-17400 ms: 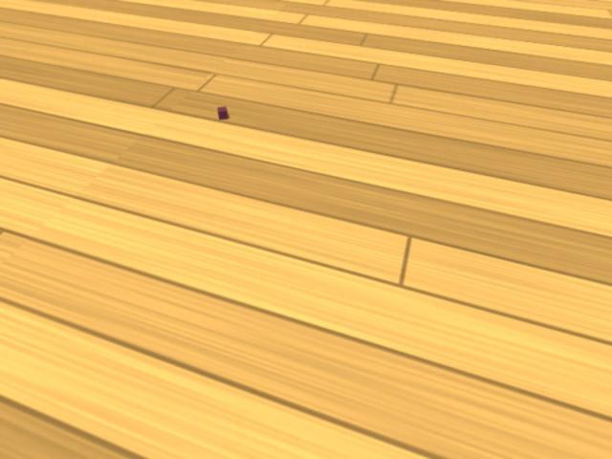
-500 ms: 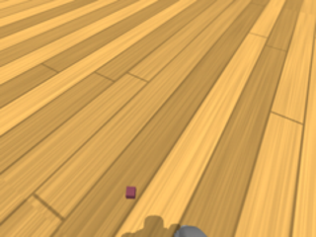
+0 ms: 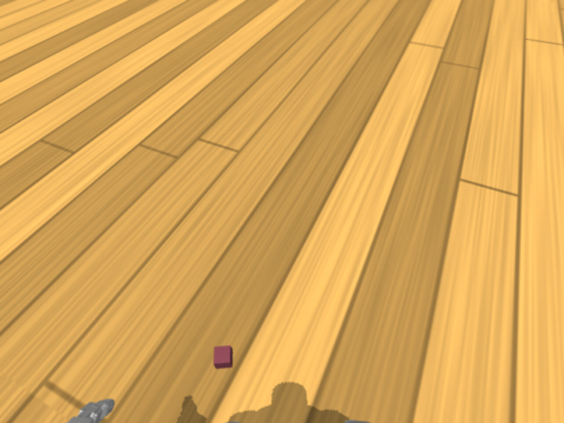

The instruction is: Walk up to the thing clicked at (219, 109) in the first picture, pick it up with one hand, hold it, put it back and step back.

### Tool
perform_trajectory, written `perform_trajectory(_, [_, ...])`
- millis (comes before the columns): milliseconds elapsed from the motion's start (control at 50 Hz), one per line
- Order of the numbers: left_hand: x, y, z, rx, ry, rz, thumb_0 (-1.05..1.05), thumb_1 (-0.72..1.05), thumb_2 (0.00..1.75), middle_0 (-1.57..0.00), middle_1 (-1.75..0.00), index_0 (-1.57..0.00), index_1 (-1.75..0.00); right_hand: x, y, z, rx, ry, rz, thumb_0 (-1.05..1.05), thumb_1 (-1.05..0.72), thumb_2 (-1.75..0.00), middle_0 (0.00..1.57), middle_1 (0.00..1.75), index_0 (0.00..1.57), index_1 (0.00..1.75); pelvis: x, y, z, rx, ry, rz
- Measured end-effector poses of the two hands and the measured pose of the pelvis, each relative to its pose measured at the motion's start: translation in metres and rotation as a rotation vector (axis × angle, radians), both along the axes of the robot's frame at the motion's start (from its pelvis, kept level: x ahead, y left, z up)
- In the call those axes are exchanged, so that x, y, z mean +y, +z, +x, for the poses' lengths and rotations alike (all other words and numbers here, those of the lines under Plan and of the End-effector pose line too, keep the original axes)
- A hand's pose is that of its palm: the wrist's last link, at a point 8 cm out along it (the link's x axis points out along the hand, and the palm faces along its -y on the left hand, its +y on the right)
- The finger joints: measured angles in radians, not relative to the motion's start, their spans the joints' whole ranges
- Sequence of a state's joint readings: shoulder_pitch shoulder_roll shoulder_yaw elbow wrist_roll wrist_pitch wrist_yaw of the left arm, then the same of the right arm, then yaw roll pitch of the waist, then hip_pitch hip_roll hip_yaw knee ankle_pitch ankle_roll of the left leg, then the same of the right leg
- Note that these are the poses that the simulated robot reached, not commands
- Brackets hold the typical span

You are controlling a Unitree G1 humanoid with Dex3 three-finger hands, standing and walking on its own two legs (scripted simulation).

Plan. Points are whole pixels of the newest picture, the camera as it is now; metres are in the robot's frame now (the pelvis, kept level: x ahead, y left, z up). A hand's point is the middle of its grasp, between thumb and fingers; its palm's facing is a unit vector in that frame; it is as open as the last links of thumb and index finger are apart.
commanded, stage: walk up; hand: left
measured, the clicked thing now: (223, 357) +0.44 +0.21 -0.72
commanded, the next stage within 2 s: stand in 1.26 s
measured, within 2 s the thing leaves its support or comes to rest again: neither
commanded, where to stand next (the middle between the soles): +0.10 -0.03 m, yaw +3 degrees
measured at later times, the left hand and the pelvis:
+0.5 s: hand out of the picture +0.11 +0.24 -0.12, palm faces +0.02 -0.94 -0.34, open 7.4 cm; pelvis +0.02 -0.01 +0.03, yaw +1 degrees
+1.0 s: hand out of the picture +0.11 +0.25 -0.12, palm faces +0.01 -0.94 -0.33, open 7.4 cm; pelvis +0.03 -0.01 +0.04, yaw +1 degrees
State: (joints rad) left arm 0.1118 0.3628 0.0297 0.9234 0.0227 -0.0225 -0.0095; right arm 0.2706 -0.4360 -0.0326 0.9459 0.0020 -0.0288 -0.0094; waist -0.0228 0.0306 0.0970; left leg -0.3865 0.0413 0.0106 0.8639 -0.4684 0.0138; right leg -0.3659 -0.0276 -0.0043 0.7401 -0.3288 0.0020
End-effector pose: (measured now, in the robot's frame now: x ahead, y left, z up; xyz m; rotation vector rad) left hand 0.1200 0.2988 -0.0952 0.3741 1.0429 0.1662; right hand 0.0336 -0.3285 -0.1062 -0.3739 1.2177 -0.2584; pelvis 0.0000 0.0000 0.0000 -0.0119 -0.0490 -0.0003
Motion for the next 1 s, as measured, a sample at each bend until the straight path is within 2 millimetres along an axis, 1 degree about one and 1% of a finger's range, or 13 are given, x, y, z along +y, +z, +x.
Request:
perform_trajectory(60, [0.007,-0.005,0.003,0.01,0.02,-0.001,0.0,0.9,0.9,-0.21,-0.3,-0.2,-0.3,0.012,-0.006,0.005,-0.001,0.004,0.017,0.01,-0.91,-0.9,0.2,0.3,0.21,0.3,0.004,-0.003,0.004,-0.003,-0.001,0.021])
perform_trajectory(120, [0.009,-0.005,0.002,0.042,0.048,-0.007,0.0,0.9,0.9,-0.21,-0.3,-0.2,-0.3,0.023,-0.007,0.01,0.015,0.01,0.049,0.01,-0.91,-0.9,0.2,0.3,0.21,0.3,0.005,0.001,0.009,0.005,0.002,0.017])
perform_trajectory(180, [0.009,-0.004,-0.004,0.07,0.072,-0.012,0.0,0.9,0.9,-0.21,-0.3,-0.2,-0.3,0.031,-0.006,0.021,0.036,0.026,0.075,0.01,-0.91,-0.9,0.2,0.3,0.21,0.3,0.002,0.007,0.015,0.011,0.006,0.01])
perform_trajectory(240, [0.007,-0.002,-0.013,0.114,0.091,-0.016,0.0,0.9,0.9,-0.2,-0.3,-0.2,-0.3,0.036,-0.002,0.037,0.031,0.04,0.093,0.01,-0.9,-0.9,0.2,0.3,0.21,0.3,0.0,0.014,0.019,0.018,0.008,0.017])
perform_trajectory(320, [0.002,0.001,-0.02,0.151,0.113,-0.022,0.0,0.9,0.9,-0.2,-0.3,-0.2,-0.3,0.035,0.003,0.061,0.009,0.056,0.098,0.01,-0.9,-0.9,0.2,0.3,0.21,0.3,-0.002,0.021,0.022,0.019,0.013,0.019])
perform_trajectory(420, [-0.006,0.005,-0.023,0.168,0.123,-0.032,0.0,0.9,0.9,-0.2,-0.3,-0.2,-0.3,0.03,0.012,0.089,-0.037,0.064,0.091,0.01,-0.91,-0.9,0.2,0.3,0.21,0.3,-0.005,0.026,0.023,0.013,0.019,0.02])
perform_trajectory(480, [-0.01,0.007,-0.022,0.167,0.124,-0.04,0.0,0.9,0.9,-0.2,-0.3,-0.2,-0.3,0.027,0.017,0.102,-0.057,0.069,0.088,0.01,-0.91,-0.9,0.2,0.3,0.21,0.3,-0.006,0.029,0.023,0.011,0.02,0.019])
perform_trajectory(540, [-0.014,0.008,-0.02,0.162,0.125,-0.048,0.0,0.9,0.9,-0.21,-0.3,-0.2,-0.3,0.026,0.022,0.109,-0.067,0.074,0.086,0.01,-0.91,-0.9,0.2,0.3,0.21,0.3,-0.007,0.032,0.023,0.011,0.021,0.017])
perform_trajectory(600, [-0.016,0.01,-0.018,0.156,0.126,-0.055,0.0,0.9,0.9,-0.21,-0.3,-0.2,-0.3,0.025,0.025,0.111,-0.066,0.075,0.085,0.01,-0.91,-0.9,0.2,0.3,0.21,0.3,-0.008,0.034,0.024,0.012,0.021,0.016])
perform_trajectory(660, [-0.016,0.01,-0.016,0.152,0.126,-0.059,0.0,0.9,0.9,-0.21,-0.3,-0.2,-0.3,0.025,0.026,0.108,-0.057,0.071,0.086,0.01,-0.91,-0.9,0.2,0.3,0.21,0.3,-0.009,0.035,0.025,0.012,0.021,0.014])
perform_trajectory(900, [-0.011,0.012,-0.016,0.175,0.125,-0.048,0.0,0.9,0.9,-0.2,-0.3,-0.2,-0.3,0.028,0.02,0.077,0.024,0.034,0.095,0.01,-0.91,-0.9,0.2,0.3,0.21,0.3,-0.008,0.037,0.028,0.016,0.02,0.012])
perform_trajectory(1000, [-0.009,0.012,-0.015,0.182,0.124,-0.044,0.0,0.9,0.9,-0.2,-0.3,-0.2,-0.3,0.029,0.018,0.068,0.045,0.02,0.099,0.01,-0.91,-0.9,0.2,0.3,0.21,0.3,-0.007,0.037,0.029,0.017,0.019,0.012])
